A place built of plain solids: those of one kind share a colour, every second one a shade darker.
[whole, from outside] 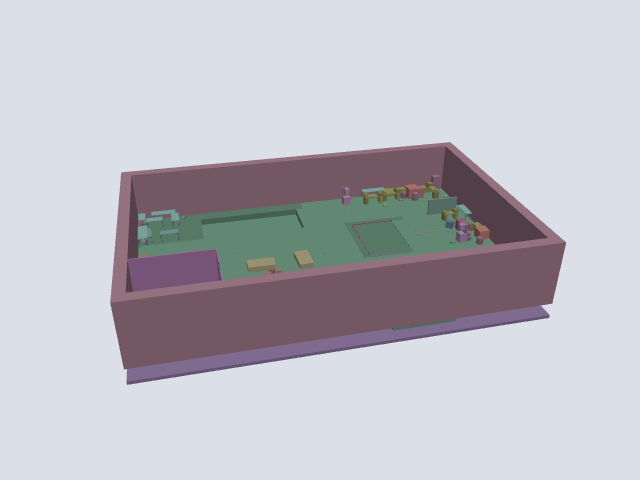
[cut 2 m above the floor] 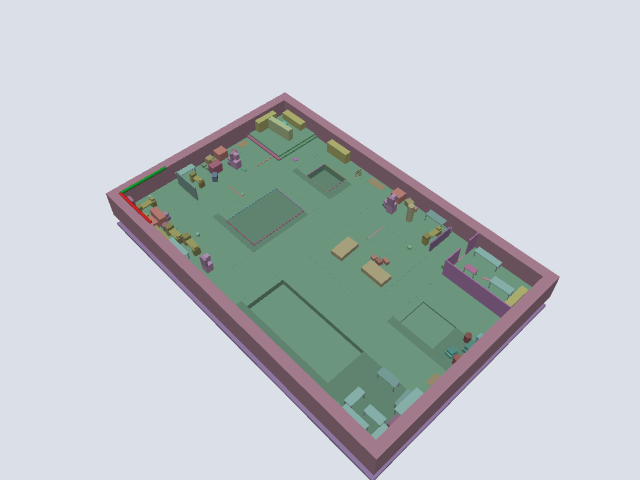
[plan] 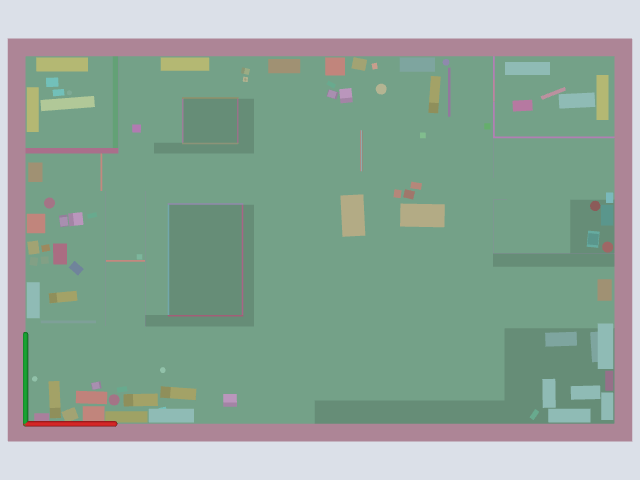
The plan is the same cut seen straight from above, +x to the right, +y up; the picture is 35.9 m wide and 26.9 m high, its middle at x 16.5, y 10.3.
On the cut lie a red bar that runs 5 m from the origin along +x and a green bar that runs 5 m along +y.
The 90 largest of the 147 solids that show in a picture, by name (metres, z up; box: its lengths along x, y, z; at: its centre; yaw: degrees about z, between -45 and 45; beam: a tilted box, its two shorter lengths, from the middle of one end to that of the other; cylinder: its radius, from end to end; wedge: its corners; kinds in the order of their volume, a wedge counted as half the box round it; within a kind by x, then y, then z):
{
 "floor_1": {"box": [4.5, 7.6, 1.0], "at": [2.25, 9.25, -0.5]},
 "floor_2": {"box": [4.89, 5.14, 1.3], "at": [2.44, 18.03, -0.35]},
 "floor_3": {"box": [2.2, 7.6, 1.0], "at": [5.6, 9.25, -0.5]},
 "floor_4": {"box": [2.0, 5.45, 1.0], "at": [6.2, 17.88, -0.5]},
 "floor_5": {"box": [12.8, 3.35, 1.0], "at": [6.4, 1.68, -0.5]},
 "floor_6": {"box": [12.8, 2.1, 1.0], "at": [6.4, 4.4, -0.5]},
 "floor_7": {"box": [12.8, 2.1, 1.0], "at": [6.4, 14.1, -0.5]},
 "floor_8": {"box": [1.35, 6.18, 2.1], "at": [7.38, 9.19, -1.05]},
 "floor_9": {"box": [1.65, 2.47, 2.1], "at": [8.03, 16.98, -1.05]},
 "floor_10": {"box": [6.1, 0.65, 2.1], "at": [9.75, 5.78, -1.05]},
 "floor_11": {"box": [6.1, 0.77, 2.1], "at": [9.75, 12.66, -1.05]},
 "floor_12": {"box": [5.6, 0.6, 2.1], "at": [10.0, 15.45, -1.05]},
 "floor_13": {"box": [5.6, 2.38, 2.1], "at": [10.0, 19.41, -1.05]},
 "floor_14": {"box": [4.06, 6.18, 2.1], "at": [10.08, 9.19, -1.05]},
 "floor_15": {"box": [3.0, 2.47, 1.39], "at": [10.35, 16.98, -1.41]},
 "floor_16": {"box": [0.95, 2.47, 2.1], "at": [12.32, 16.98, -1.05]},
 "floor_17": {"box": [0.69, 6.18, 2.1], "at": [12.46, 9.19, -1.05]},
 "floor_18": {"box": [3.4, 20.6, 1.0], "at": [14.5, 10.3, -0.5]},
 "floor_19": {"box": [0.75, 4.06, 2.1], "at": [16.57, 3.33, -1.05]},
 "floor_20": {"box": [7.8, 5.35, 1.0], "at": [20.1, 11.47, -0.5]},
 "floor_21": {"box": [7.8, 2.3, 1.0], "at": [20.1, 15.3, -0.5]},
 "floor_22": {"box": [7.8, 4.15, 1.0], "at": [20.1, 18.52, -0.5]},
 "floor_23": {"box": [9.89, 4.06, 1.49], "at": [21.89, 3.33, -1.36]},
 "floor_24": {"box": [16.8, 1.3, 2.1], "at": [24.6, 0.65, -1.05]},
 "floor_25": {"box": [16.8, 0.84, 2.1], "at": [24.6, 5.78, -1.05]},
 "floor_26": {"box": [16.8, 2.6, 1.0], "at": [24.6, 7.5, -0.5]},
 "floor_27": {"box": [2.2, 11.8, 1.0], "at": [25.1, 14.7, -0.5]},
 "floor_28": {"box": [0.8, 3.0, 2.1], "at": [26.6, 11.05, -1.05]},
 "floor_29": {"box": [3.53, 3.0, 1.94], "at": [28.77, 11.05, -1.13]},
 "floor_30": {"box": [6.8, 0.75, 2.1], "at": [29.6, 9.18, -1.05]},
 "floor_31": {"box": [6.8, 1.25, 2.1], "at": [29.6, 13.18, -1.05]},
 "floor_32": {"box": [6.8, 2.2, 1.0], "at": [29.6, 14.9, -0.5]},
 "floor_33": {"box": [6.8, 4.6, 1.0], "at": [29.6, 18.3, -0.5]},
 "floor_34": {"box": [6.16, 4.06, 2.1], "at": [29.92, 3.33, -1.05]},
 "floor_35": {"box": [2.47, 3.0, 2.1], "at": [31.77, 11.05, -1.05]},
 "wall_1": {"box": [1.0, 20.6, 6.0], "at": [-0.5, 10.3, 2.0]},
 "wall_2": {"box": [35.0, 1.0, 6.0], "at": [16.5, -0.5, 2.0]},
 "wall_3": {"box": [35.0, 1.0, 6.0], "at": [16.5, 21.1, 2.0]},
 "wall_4": {"box": [1.0, 20.6, 6.0], "at": [33.5, 10.3, 2.0]},
 "floor_base_1": {"box": [35.0, 22.6, 0.3], "at": [16.5, 10.3, -2.35]},
 "board_stack_1": {"box": [0.67, 2.51, 1.31], "at": [0.41, 17.6, 0.95]},
 "board_stack_2": {"box": [2.89, 0.79, 0.83], "at": [2.05, 20.14, 0.71]},
 "board_stack_3": {"box": [2.38, 0.63, 0.69], "at": [5.65, 0.39, 0.34]},
 "board_stack_4": {"box": [2.72, 0.74, 1.26], "at": [8.94, 20.16, 0.63]},
 "board_stack_5": {"box": [0.68, 2.53, 0.73], "at": [32.33, 18.28, 0.36]},
 "part_1": {"box": [0.1, 1.94, 5.05], "at": [26.25, 17.07, 2.48]},
 "part_2": {"box": [0.1, 1.31, 5.05], "at": [26.25, 19.95, 2.48]},
 "part_3": {"box": [6.8, 0.1, 5.05], "at": [29.6, 16.05, 2.48]},
 "sheet_stack_1": {"box": [1.29, 2.32, 0.48], "at": [18.34, 11.67, 0.24], "yaw": 2.8},
 "sheet_stack_2": {"box": [2.49, 1.29, 0.5], "at": [22.24, 11.68, 0.25], "yaw": -1.0},
 "forge_hearth_1": {"box": [1.04, 1.1, 0.9], "at": [0.59, 11.22, 0.45]},
 "forge_hearth_2": {"box": [1.23, 0.92, 0.87], "at": [3.81, 0.53, 0.43]},
 "forge_hearth_3": {"box": [1.11, 1.01, 0.87], "at": [17.35, 20.02, 0.43]},
 "bar_rack_1": {"box": [3.02, 0.63, 1.37], "at": [2.36, 17.95, 0.98], "yaw": 4.4},
 "bandsaw_1": {"box": [0.27, 0.72, 0.91], "at": [2.55, 11.44, 1.36], "yaw": 6.2},
 "bandsaw_2": {"box": [0.8, 0.72, 0.91], "at": [2.82, 11.47, 0.46], "yaw": 6.2},
 "bandsaw_3": {"box": [0.77, 0.24, 0.91], "at": [11.46, 1.07, 1.35], "yaw": 0.2},
 "bandsaw_4": {"box": [0.77, 0.72, 0.9], "at": [11.46, 1.31, 0.45], "yaw": 0.2},
 "bandsaw_5": {"box": [0.41, 0.53, 0.72], "at": [17.94, 18.52, 1.66], "yaw": 5.3},
 "bandsaw_6": {"box": [0.69, 0.8, 1.01], "at": [17.95, 18.39, 0.51], "yaw": 5.3},
 "bandsaw_7": {"box": [0.69, 0.27, 1.01], "at": [17.98, 18.12, 1.51], "yaw": 5.3},
 "step_terS_tread_1": {"box": [5.2, 0.31, 1.15], "at": [2.6, 15.3, -0.42]},
 "step_terE_tread_1": {"box": [0.31, 5.14, 1.15], "at": [5.04, 18.03, -0.42]},
 "planer_1": {"box": [1.75, 0.7, 1.13], "at": [3.7, 1.47, 0.56], "yaw": -1.7},
 "tool_cabinet_1": {"box": [0.85, 0.52, 1.72], "at": [0.91, 0.33, 0.86]},
 "tool_cabinet_2": {"box": [0.45, 1.11, 0.97], "at": [32.7, 2.41, 0.48]},
 "coal_bin_1": {"box": [0.61, 0.73, 0.66], "at": [0.44, 9.87, 0.33], "yaw": 7.2},
 "coal_bin_2": {"box": [0.79, 0.66, 0.61], "at": [2.49, 0.49, 0.3], "yaw": 21.2},
 "coal_bin_3": {"box": [0.78, 0.64, 0.62], "at": [18.7, 20.16, 0.31], "yaw": -11.1},
 "table_saw_1": {"box": [0.78, 1.18, 1.0], "at": [1.93, 9.52, 0.5], "yaw": 0.3},
 "lathe_1": {"box": [0.61, 0.42, 0.68], "at": [1.6, 2.18, 0.34], "yaw": 2.5},
 "lathe_2": {"box": [0.61, 2.08, 0.12], "at": [1.64, 1.35, 0.74], "yaw": 2.5},
 "lathe_3": {"box": [1.92, 0.69, 0.12], "at": [6.45, 1.33, 0.77], "yaw": 1.0},
 "lathe_4": {"box": [2.0, 0.64, 0.12], "at": [8.56, 1.71, 0.8], "yaw": -4.0},
 "lathe_5": {"box": [0.4, 0.64, 0.74], "at": [9.35, 1.66, 0.37], "yaw": -4.0},
 "screenS_1": {"box": [3.1, 0.15, 1.71], "at": [2.4, 5.71, 0.85]},
 "dust_extractor_1": {"cylinder": 0.3, "from": [19.93, 18.76, 0.0], "to": [19.93, 18.76, 1.99]},
 "sack_pile_1": {"box": [0.65, 0.91, 0.28], "at": [31.81, 10.34, 0.14], "yaw": -5.3},
 "sack_pile_2": {"box": [0.68, 1.16, 0.3], "at": [32.59, 11.69, 0.15]},
 "sack_pile_3": {"box": [0.61, 0.81, 0.29], "at": [32.59, 11.69, 0.45]},
 "barrel_1": {"cylinder": 0.29, "from": [31.92, 12.21, 0.0], "to": [31.92, 12.21, 0.79]},
 "barrel_2": {"cylinder": 0.31, "from": [32.62, 9.9, 0.0], "to": [32.62, 9.9, 0.91]},
 "screenE_1": {"box": [0.14, 2.75, 1.19], "at": [23.74, 18.58, 0.59]},
 "workbench_top_1": {"box": [2.54, 0.78, 0.07], "at": [8.17, 0.46, 0.86]},
 "workbench_top_2": {"box": [2.53, 0.72, 0.08], "at": [28.13, 19.91, 0.82]},
 "workbench_top_3": {"box": [0.86, 2.55, 0.07], "at": [32.5, 4.34, 0.92]},
 "quench_tub_1": {"cylinder": 0.31, "from": [1.34, 12.37, 0.0], "to": [1.34, 12.37, 0.64]},
 "quench_tub_2": {"cylinder": 0.31, "from": [4.96, 1.34, 0.0], "to": [4.96, 1.34, 0.66]},
 "crate_stack_1": {"box": [0.4, 0.59, 1.1], "at": [32.73, 12.67, 0.55]},
 "offcut_bin_1": {"box": [0.7, 0.5, 0.7], "at": [2.84, 8.72, 0.35], "yaw": -41.4}
}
